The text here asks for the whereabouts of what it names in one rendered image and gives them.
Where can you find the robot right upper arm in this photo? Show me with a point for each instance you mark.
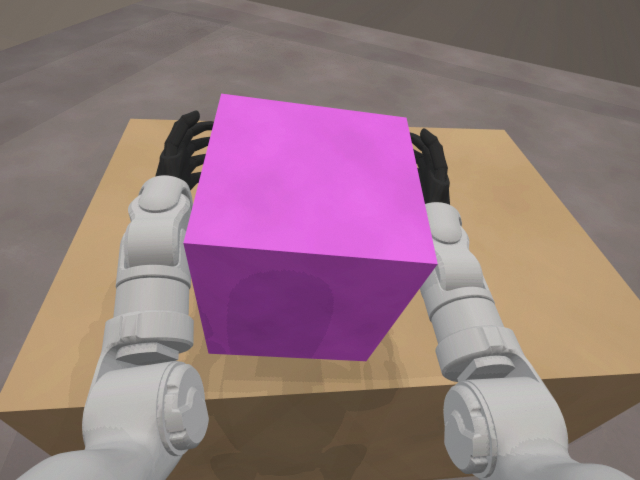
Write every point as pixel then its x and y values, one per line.
pixel 511 429

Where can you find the carton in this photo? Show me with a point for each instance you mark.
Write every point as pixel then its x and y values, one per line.
pixel 308 235

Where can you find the robot right forearm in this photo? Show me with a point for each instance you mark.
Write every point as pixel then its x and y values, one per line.
pixel 472 340

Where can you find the robot left hand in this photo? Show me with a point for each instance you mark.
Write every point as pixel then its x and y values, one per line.
pixel 176 159

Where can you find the pedestal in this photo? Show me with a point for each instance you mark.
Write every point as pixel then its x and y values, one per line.
pixel 277 418

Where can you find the robot left upper arm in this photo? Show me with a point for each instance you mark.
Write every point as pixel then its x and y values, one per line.
pixel 138 423

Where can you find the robot right hand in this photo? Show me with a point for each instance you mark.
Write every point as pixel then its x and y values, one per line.
pixel 432 167

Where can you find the robot left forearm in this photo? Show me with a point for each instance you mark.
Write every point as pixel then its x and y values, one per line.
pixel 151 322

